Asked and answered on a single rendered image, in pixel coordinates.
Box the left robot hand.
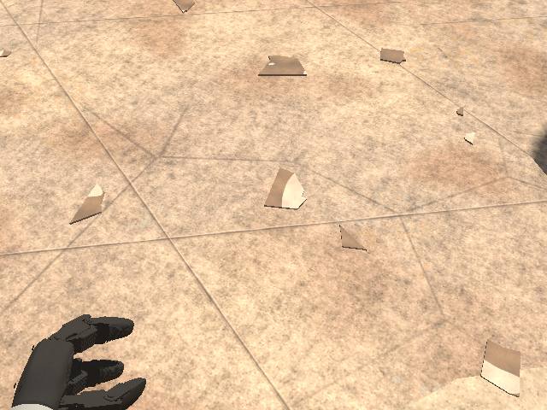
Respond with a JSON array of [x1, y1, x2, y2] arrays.
[[12, 314, 146, 410]]

